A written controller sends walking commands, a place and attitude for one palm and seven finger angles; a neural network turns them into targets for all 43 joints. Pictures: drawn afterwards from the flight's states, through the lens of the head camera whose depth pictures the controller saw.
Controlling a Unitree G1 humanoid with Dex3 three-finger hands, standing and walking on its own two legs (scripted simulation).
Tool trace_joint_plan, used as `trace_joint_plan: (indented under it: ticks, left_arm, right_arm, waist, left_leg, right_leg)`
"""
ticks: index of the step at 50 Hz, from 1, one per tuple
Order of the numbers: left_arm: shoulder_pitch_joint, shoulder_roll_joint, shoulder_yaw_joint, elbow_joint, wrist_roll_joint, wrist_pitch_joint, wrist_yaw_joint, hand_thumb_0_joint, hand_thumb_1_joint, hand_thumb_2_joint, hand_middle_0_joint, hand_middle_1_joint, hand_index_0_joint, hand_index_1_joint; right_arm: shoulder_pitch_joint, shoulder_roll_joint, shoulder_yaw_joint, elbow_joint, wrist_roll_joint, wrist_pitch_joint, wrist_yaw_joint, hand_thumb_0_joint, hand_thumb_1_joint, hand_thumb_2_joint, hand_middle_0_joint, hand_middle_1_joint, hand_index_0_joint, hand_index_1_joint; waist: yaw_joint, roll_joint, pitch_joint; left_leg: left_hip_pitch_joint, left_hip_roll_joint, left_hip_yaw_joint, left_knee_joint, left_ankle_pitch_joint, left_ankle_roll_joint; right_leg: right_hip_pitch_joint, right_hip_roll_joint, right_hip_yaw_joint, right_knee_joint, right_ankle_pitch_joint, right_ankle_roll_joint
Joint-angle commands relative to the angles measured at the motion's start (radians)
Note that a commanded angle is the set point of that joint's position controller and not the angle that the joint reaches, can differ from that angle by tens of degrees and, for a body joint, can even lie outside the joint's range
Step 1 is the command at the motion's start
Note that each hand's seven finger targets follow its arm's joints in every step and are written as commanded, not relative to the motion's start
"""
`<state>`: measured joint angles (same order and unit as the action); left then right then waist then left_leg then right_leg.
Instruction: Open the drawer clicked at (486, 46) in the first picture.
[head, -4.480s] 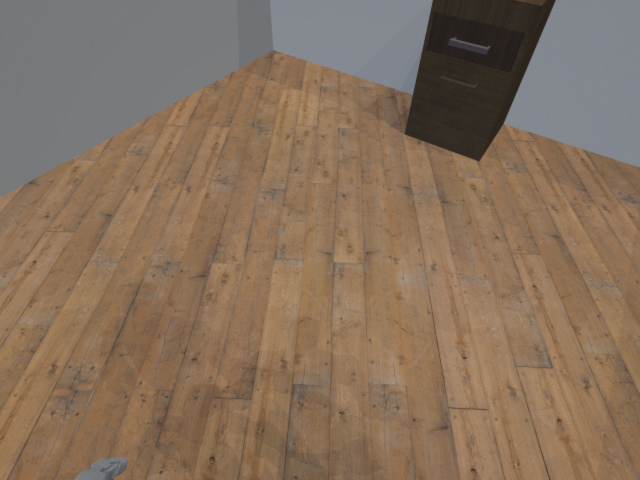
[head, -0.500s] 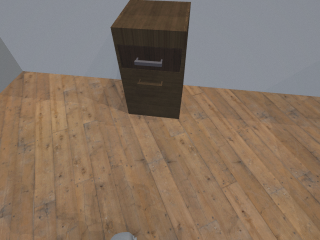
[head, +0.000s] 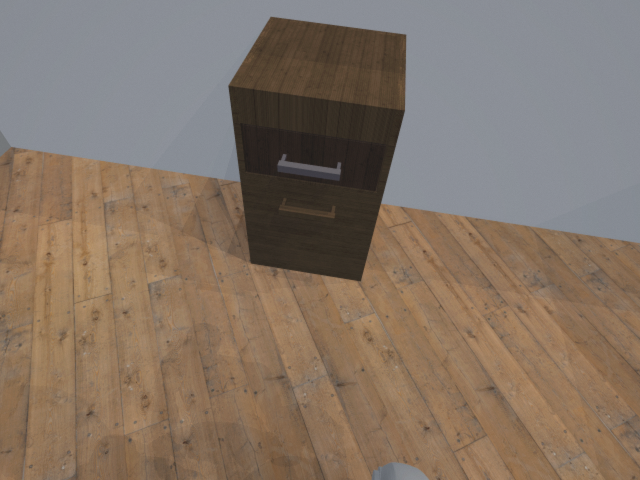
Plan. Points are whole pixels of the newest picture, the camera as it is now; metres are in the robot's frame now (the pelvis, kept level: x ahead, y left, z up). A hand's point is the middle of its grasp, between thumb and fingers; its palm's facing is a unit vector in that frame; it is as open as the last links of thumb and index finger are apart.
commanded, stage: take the last steps up to it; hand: left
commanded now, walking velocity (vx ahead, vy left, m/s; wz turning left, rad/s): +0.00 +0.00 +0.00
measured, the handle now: (310, 166) +0.91 +0.09 -0.22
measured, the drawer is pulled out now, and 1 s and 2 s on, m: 0.00 0.00 0.00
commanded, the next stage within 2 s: come to a stop and stand still in 0.90 s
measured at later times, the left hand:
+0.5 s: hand (246, 410) +0.24 +0.13 -0.16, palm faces -0.03 -0.97 -0.23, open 7.1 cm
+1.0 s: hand (246, 334) +0.37 +0.16 -0.18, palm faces -0.03 -0.98 -0.17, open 7.3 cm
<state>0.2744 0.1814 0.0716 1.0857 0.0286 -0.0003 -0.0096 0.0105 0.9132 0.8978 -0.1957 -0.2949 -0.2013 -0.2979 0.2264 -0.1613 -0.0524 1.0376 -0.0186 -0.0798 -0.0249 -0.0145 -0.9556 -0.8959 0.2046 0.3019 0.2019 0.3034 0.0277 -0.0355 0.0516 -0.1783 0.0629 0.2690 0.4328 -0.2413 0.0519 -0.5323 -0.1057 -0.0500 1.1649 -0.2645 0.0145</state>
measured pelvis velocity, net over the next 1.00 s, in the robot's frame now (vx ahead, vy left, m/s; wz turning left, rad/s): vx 0.34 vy -0.02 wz -0.08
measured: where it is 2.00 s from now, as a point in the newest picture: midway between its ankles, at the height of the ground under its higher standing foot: (317, 446)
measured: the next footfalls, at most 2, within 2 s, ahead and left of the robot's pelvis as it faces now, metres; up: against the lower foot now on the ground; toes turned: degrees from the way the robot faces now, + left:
right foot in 0.26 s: +0.20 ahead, -0.15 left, +0.00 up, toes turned -13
left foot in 0.70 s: +0.37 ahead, +0.08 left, +0.00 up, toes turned +6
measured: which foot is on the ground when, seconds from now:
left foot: down 0.00-0.26, up 0.28-0.68, down 0.70-1.00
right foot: up 0.00-0.24, down 0.26-0.72, up 0.74-1.00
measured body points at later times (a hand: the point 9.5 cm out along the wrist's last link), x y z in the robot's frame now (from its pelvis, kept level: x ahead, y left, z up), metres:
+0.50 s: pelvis +0.17 -0.05 +0.00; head +0.18 -0.07 +0.45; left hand +0.24 +0.18 -0.14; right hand +0.16 -0.28 -0.17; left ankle +0.20 +0.09 -0.68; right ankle +0.16 -0.14 -0.74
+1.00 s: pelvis +0.34 -0.02 +0.00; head +0.36 -0.01 +0.45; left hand +0.37 +0.21 -0.16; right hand +0.31 -0.23 -0.15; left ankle +0.33 +0.07 -0.74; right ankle +0.36 -0.16 -0.69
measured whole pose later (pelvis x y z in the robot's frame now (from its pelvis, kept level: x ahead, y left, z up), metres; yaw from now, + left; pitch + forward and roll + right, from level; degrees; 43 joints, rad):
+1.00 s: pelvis +0.34 -0.02 +0.00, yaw -5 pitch +0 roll +0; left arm 0.25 0.17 0.05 1.08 0.03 0.00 0.00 0.01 0.92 0.90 -0.20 -0.29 -0.20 -0.30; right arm 0.32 -0.12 -0.03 1.10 -0.02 -0.05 -0.02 0.01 -0.93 -0.90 0.20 0.30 0.20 0.30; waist 0.00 -0.03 0.03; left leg -0.14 0.02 0.20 0.37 -0.23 0.04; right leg -0.47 -0.10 -0.07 0.88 -0.29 0.00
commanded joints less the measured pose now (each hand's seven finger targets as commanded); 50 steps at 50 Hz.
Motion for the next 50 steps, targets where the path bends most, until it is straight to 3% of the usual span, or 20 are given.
trace_joint_plan:
  ticks: [1, 8, 10, 11, 12, 13, 14, 15, 17, 19, 21, 30, 33, 34, 35, 36, 38, 42, 46, 50]
  left_arm:
    - [0.0, 0.004, 0.008, -0.069, 0.001, 0.005, -0.007, 0.0, 0.9, 0.9, -0.2, -0.3, -0.2, -0.3]
    - [-0.161, 0.007, -0.007, -0.123, 0.001, -0.011, -0.013, 0.0, 0.9, 0.9, -0.2, -0.3, -0.2, -0.3]
    - [-0.116, 0.02, -0.007, -0.11, 0.002, -0.021, -0.012, 0.0, 0.9, 0.9, -0.2, -0.3, -0.2, -0.3]
    - [-0.03, 0.04, -0.003, -0.082, 0.002, -0.029, -0.01, 0.0, 0.9, 0.9, -0.2, -0.3, -0.2, -0.3]
    - [0.087, 0.086, 0.01, -0.042, 0.006, -0.04, -0.004, 0.0, 0.9, 0.9, -0.2, -0.3, -0.2, -0.3]
    - [0.21, 0.191, 0.036, -0.009, 0.008, -0.053, 0.009, 0.0, 0.9, 0.9, -0.2, -0.3, -0.2, -0.3]
    - [0.262, 0.248, 0.04, 0.004, -0.016, -0.05, 0.014, 0.0, 0.9, 0.9, -0.2, -0.3, -0.2, -0.3]
    - [0.208, 0.238, 0.041, -0.008, -0.019, -0.05, 0.021, 0.0, 0.9, 0.9, -0.2, -0.3, -0.2, -0.3]
    - [0.053, 0.137, 0.014, -0.046, -0.015, -0.051, 0.03, 0.0, 0.9, 0.9, -0.2, -0.3, -0.2, -0.3]
    - [-0.003, 0.086, -0.004, -0.056, -0.009, -0.064, 0.029, 0.0, 0.9, 0.9, -0.2, -0.3, -0.2, -0.3]
    - [0.006, 0.06, -0.005, -0.05, -0.003, -0.073, 0.029, 0.0, 0.9, 0.9, -0.2, -0.3, -0.2, -0.3]
    - [0.066, 0.127, 0.003, -0.013, -0.003, -0.073, 0.019, 0.0, 0.9, 0.9, -0.2, -0.3, -0.2, -0.3]
    - [0.056, 0.123, 0.005, -0.008, -0.009, -0.061, 0.017, 0.0, 0.9, 0.9, -0.2, -0.3, -0.2, -0.3]
    - [0.062, 0.096, -0.001, -0.01, -0.011, -0.057, 0.014, 0.0, 0.9, 0.9, -0.2, -0.3, -0.2, -0.3]
    - [0.076, 0.045, -0.009, -0.033, -0.018, -0.055, 0.006, 0.0, 0.9, 0.9, -0.2, -0.3, -0.2, -0.3]
    - [0.039, 0.044, -0.013, -0.072, -0.014, -0.055, 0.004, 0.0, 0.9, 0.9, -0.2, -0.3, -0.2, -0.3]
    - [0.003, 0.046, -0.008, -0.063, -0.008, -0.047, 0.002, 0.0, 0.9, 0.9, -0.2, -0.3, -0.2, -0.3]
    - [0.089, 0.008, -0.011, -0.016, -0.001, -0.031, -0.002, 0.0, 0.9, 0.9, -0.2, -0.3, -0.2, -0.3]
    - [0.046, -0.005, -0.017, -0.03, -0.002, -0.019, 0.005, 0.0, 0.9, 0.9, -0.2, -0.3, -0.2, -0.3]
    - [-0.028, -0.016, -0.021, -0.054, -0.004, -0.018, 0.008, 0.0, 0.9, 0.9, -0.2, -0.3, -0.2, -0.3]
  right_arm:
    - [0.112, -0.1, -0.007, 0.003, -0.003, -0.009, -0.004, 0.0, -0.9, -0.9, 0.2, 0.3, 0.2, 0.3]
    - [0.194, -0.126, -0.021, 0.049, -0.016, 0.015, 0.002, 0.0, -0.9, -0.9, 0.2, 0.3, 0.2, 0.3]
    - [0.185, -0.134, -0.021, 0.054, -0.015, 0.023, 0.003, 0.0, -0.9, -0.9, 0.2, 0.3, 0.2, 0.3]
    - [0.18, -0.131, -0.018, 0.055, -0.011, 0.026, 0.005, 0.0, -0.9, -0.9, 0.2, 0.3, 0.2, 0.3]
    - [0.168, -0.114, -0.014, 0.054, -0.001, 0.022, 0.011, 0.0, -0.9, -0.9, 0.2, 0.3, 0.2, 0.3]
    - [0.183, -0.051, 0.0, 0.031, 0.01, 0.016, 0.018, 0.0, -0.9, -0.9, 0.2, 0.3, 0.2, 0.3]
    - [0.149, -0.063, 0.004, 0.0, 0.012, 0.025, 0.015, 0.0, -0.9, -0.9, 0.2, 0.3, 0.2, 0.3]
    - [0.079, -0.069, -0.003, -0.009, 0.01, 0.032, 0.016, 0.0, -0.9, -0.9, 0.2, 0.3, 0.2, 0.3]
    - [0.043, -0.062, -0.008, -0.008, -0.001, 0.038, 0.02, 0.0, -0.9, -0.9, 0.2, 0.3, 0.2, 0.3]
    - [0.114, -0.026, -0.005, 0.02, -0.008, 0.056, 0.023, 0.0, -0.9, -0.9, 0.2, 0.3, 0.2, 0.3]
    - [0.151, -0.009, -0.008, 0.032, -0.01, 0.065, 0.027, 0.0, -0.9, -0.9, 0.2, 0.3, 0.2, 0.3]
    - [-0.03, -0.043, -0.003, -0.05, -0.004, 0.043, 0.051, 0.0, -0.9, -0.9, 0.2, 0.3, 0.2, 0.3]
    - [0.068, -0.069, -0.006, -0.02, -0.006, 0.03, 0.043, 0.0, -0.9, -0.9, 0.2, 0.3, 0.2, 0.3]
    - [0.164, -0.115, -0.014, 0.011, -0.01, 0.023, 0.035, 0.0, -0.9, -0.9, 0.2, 0.3, 0.2, 0.3]
    - [0.274, -0.207, -0.034, 0.031, -0.023, 0.017, 0.024, 0.0, -0.9, -0.9, 0.2, 0.3, 0.2, 0.3]
    - [0.33, -0.269, -0.041, 0.032, -0.017, 0.03, 0.018, 0.0, -0.9, -0.9, 0.2, 0.3, 0.2, 0.3]
    - [0.194, -0.196, -0.024, -0.001, -0.01, 0.032, 0.004, 0.0, -0.9, -0.9, 0.2, 0.3, 0.2, 0.3]
    - [0.091, -0.105, 0.005, -0.016, -0.003, 0.005, -0.003, 0.0, -0.9, -0.9, 0.2, 0.3, 0.2, 0.3]
    - [0.141, -0.095, 0.002, 0.016, 0.0, 0.006, -0.005, 0.0, -0.9, -0.9, 0.2, 0.3, 0.2, 0.3]
    - [0.162, -0.099, -0.006, 0.041, -0.007, 0.021, -0.003, 0.0, -0.9, -0.9, 0.2, 0.3, 0.2, 0.3]
  waist:
    - [-0.021, 0.141, 0.014]
    - [-0.075, 0.161, 0.023]
    - [-0.047, 0.148, -0.004]
    - [-0.005, 0.097, -0.045]
    - [0.055, 0.042, -0.095]
    - [0.092, -0.203, -0.195]
    - [0.096, -0.222, -0.215]
    - [0.099, -0.199, -0.176]
    - [0.027, -0.024, -0.028]
    - [-0.036, -0.052, -0.001]
    - [-0.055, -0.076, 0.0]
    - [-0.017, -0.089, 0.042]
    - [-0.072, -0.005, 0.038]
    - [-0.108, 0.109, 0.0]
    - [-0.138, 0.317, -0.052]
    - [-0.144, 0.386, -0.054]
    - [-0.102, 0.227, 0.013]
    - [-0.022, 0.126, -0.018]
    - [-0.033, 0.095, -0.018]
    - [-0.053, 0.157, 0.004]
  left_leg:
    - [0.045, 0.275, -0.123, -0.215, 0.404, 0.063]
    - [0.151, 0.295, -0.101, -0.143, 0.38, 0.06]
    - [0.143, 0.284, -0.091, -0.061, 0.407, 0.044]
    - [0.112, 0.253, -0.065, 0.047, 0.449, 0.025]
    - [-0.017, 0.212, -0.022, 0.225, 0.396, -0.011]
    - [-0.28, 0.099, 0.033, 0.518, 0.032, -0.06]
    - [-0.408, 0.014, -0.087, 0.759, -0.374, -0.07]
    - [-0.454, 0.047, -0.202, 0.853, -0.336, -0.056]
    - [-0.454, 0.11, -0.244, 0.827, -0.161, -0.056]
    - [-0.366, 0.111, -0.222, 0.727, -0.088, -0.076]
    - [-0.324, 0.099, -0.2, 0.632, -0.064, -0.088]
    - [-0.273, 0.06, -0.15, 0.252, -0.024, -0.07]
    - [-0.016, 0.02, -0.109, 0.104, 0.037, -0.055]
    - [0.129, 0.045, -0.165, 0.04, 0.008, -0.04]
    - [0.244, 0.252, -0.456, -0.088, -0.041, 0.041]
    - [0.211, 0.381, -0.677, -0.221, -0.158, 0.118]
    - [0.067, 0.355, -0.613, -0.272, -0.288, 0.127]
    - [-0.018, 0.24, -0.331, -0.26, 0.069, 0.088]
    - [0.04, 0.227, -0.27, -0.232, 0.288, 0.112]
    - [0.051, 0.227, -0.235, -0.182, 0.334, 0.121]
  right_leg:
    - [-0.069, -0.032, 0.014, -0.101, 0.062, 0.02]
    - [0.025, 0.013, -0.068, -0.47, 0.016, -0.015]
    - [0.149, 0.051, -0.101, -0.57, 0.014, -0.035]
    - [0.285, 0.089, -0.134, -0.647, 0.063, -0.049]
    - [0.502, 0.043, -0.073, -0.688, 0.112, -0.076]
    - [0.744, -0.207, 0.254, -0.745, 0.193, -0.173]
    - [0.755, -0.337, 0.457, -0.853, 0.265, -0.274]
    - [0.651, -0.327, 0.456, -0.896, 0.159, -0.272]
    - [0.451, -0.261, 0.292, -0.936, 0.056, -0.219]
    - [0.327, -0.194, 0.13, -0.958, 0.142, -0.171]
    - [0.299, -0.163, 0.069, -0.965, 0.178, -0.16]
    - [0.372, -0.174, 0.07, -0.953, 0.072, -0.172]
    - [0.256, -0.128, 0.028, -0.833, 0.016, -0.135]
    - [0.192, -0.069, -0.014, -0.66, 0.037, -0.107]
    - [0.044, 0.046, -0.107, -0.38, -0.108, -0.053]
    - [-0.041, 0.102, -0.08, -0.142, -0.331, -0.049]
    - [-0.099, 0.024, 0.023, 0.037, -0.203, -0.063]
    - [0.024, -0.008, 0.021, -0.064, -0.045, -0.027]
    - [0.025, -0.008, 0.002, -0.214, -0.019, -0.008]
    - [0.087, 0.012, -0.036, -0.409, -0.044, -0.01]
